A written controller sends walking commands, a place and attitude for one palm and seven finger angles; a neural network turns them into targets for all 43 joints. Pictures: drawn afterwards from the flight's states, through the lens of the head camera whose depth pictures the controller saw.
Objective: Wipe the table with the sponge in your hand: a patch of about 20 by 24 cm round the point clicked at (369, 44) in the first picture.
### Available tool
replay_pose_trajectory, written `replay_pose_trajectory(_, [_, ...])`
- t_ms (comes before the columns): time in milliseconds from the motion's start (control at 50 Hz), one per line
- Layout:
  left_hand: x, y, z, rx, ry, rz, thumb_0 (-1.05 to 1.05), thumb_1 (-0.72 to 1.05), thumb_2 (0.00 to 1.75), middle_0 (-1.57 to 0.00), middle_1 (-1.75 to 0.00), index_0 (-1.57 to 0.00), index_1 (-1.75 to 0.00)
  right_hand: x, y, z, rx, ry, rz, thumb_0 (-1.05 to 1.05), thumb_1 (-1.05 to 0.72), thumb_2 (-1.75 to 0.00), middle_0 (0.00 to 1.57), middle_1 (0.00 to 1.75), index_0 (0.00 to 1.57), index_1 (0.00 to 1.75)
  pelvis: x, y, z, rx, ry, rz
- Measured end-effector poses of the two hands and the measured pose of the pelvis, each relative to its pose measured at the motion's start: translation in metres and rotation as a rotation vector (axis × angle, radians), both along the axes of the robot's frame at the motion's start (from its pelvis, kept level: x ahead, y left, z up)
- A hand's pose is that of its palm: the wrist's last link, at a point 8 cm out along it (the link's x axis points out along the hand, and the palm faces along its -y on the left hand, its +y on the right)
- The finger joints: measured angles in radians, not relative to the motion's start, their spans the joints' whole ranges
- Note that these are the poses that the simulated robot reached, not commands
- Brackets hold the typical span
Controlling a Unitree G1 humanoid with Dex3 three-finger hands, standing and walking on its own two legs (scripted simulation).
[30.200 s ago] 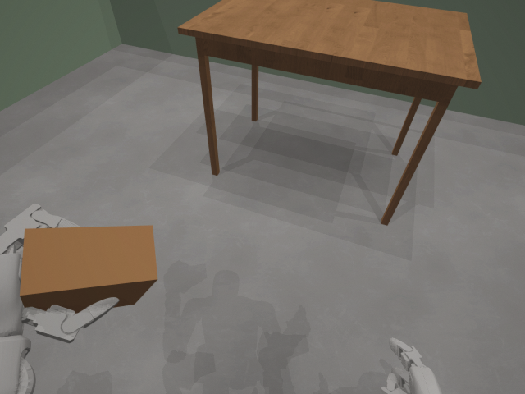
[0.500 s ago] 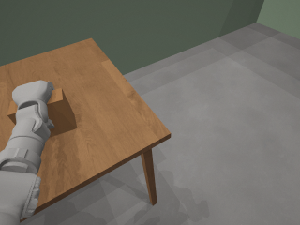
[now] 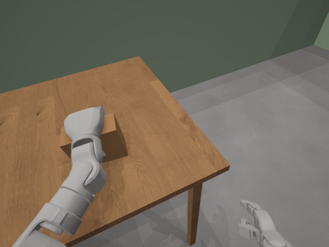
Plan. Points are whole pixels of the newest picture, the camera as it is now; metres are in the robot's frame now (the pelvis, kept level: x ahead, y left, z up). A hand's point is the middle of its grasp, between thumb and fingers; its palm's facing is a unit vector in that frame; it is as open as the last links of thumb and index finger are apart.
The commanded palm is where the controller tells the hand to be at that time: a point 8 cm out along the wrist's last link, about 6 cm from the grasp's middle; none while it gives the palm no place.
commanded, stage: wipe back along the third lane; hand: left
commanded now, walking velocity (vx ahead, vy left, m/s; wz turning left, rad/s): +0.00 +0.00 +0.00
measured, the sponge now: (99, 146) +0.35 +0.23 +0.07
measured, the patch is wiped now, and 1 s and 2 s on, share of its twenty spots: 1.00 1.00 1.00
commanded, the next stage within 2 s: slide back across to the middle lane in 1.02 s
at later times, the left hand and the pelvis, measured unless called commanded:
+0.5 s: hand (100, 147) +0.31 +0.20 +0.11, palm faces +0.18 -0.13 -0.97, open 10.1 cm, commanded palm +0.25 +0.18 +0.14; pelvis -0.02 +0.01 -0.01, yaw -3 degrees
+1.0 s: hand (114, 163) +0.26 +0.15 +0.12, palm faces +0.21 -0.18 -0.96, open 10.1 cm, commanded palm +0.20 +0.15 +0.14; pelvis -0.02 -0.05 +0.00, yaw -5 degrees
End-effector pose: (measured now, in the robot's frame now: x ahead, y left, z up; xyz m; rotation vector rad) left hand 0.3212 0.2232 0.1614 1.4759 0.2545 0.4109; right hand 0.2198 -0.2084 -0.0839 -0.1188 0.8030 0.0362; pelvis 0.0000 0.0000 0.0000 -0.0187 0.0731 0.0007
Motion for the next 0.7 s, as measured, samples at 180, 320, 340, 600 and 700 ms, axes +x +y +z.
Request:
replay_pose_trajectory(180, [-0.016, -0.009, 0.000, -0.022, -0.016, -0.014, 0.01, -0.50, 1.05, -0.70, -1.34, -0.73, -1.33, 0.019, 0.037, 0.010, 0.053, -0.053, 0.082, 0.01, -0.90, -0.90, 0.20, 0.30, 0.20, 0.30, -0.002, 0.012, -0.002, -0.005, -0.020, -0.017])
replay_pose_trajectory(320, [-0.030, -0.015, 0.002, -0.053, -0.050, -0.040, 0.01, -0.49, 1.05, -0.70, -1.34, -0.73, -1.33, 0.004, 0.039, 0.004, 0.064, -0.027, 0.083, 0.01, -0.90, -0.90, 0.20, 0.30, 0.20, 0.30, -0.007, 0.015, -0.005, -0.006, -0.031, -0.035])
replay_pose_trajectory(340, [-0.032, -0.016, 0.003, -0.059, -0.056, -0.041, 0.01, -0.49, 1.05, -0.70, -1.34, -0.73, -1.33, 0.001, 0.037, 0.002, 0.060, -0.019, 0.080, 0.01, -0.90, -0.90, 0.20, 0.30, 0.20, 0.30, -0.008, 0.015, -0.005, -0.005, -0.033, -0.037])
replay_pose_trajectory(600, [-0.052, -0.037, 0.003, -0.081, -0.088, -0.062, 0.01, -0.49, 1.05, -0.69, -1.35, -0.72, -1.34, -0.037, 0.001, -0.012, 0.030, 0.047, 0.012, 0.01, -0.90, -0.90, 0.20, 0.30, 0.20, 0.30, -0.021, 0.002, -0.007, 0.006, -0.056, -0.054])
replay_pose_trajectory(700, [-0.060, -0.048, 0.004, -0.092, -0.094, -0.060, 0.01, -0.49, 1.05, -0.69, -1.35, -0.72, -1.34, -0.040, -0.012, -0.011, 0.039, 0.034, -0.007, 0.01, -0.90, -0.90, 0.20, 0.30, 0.20, 0.30, -0.022, -0.009, -0.007, 0.013, -0.066, -0.062])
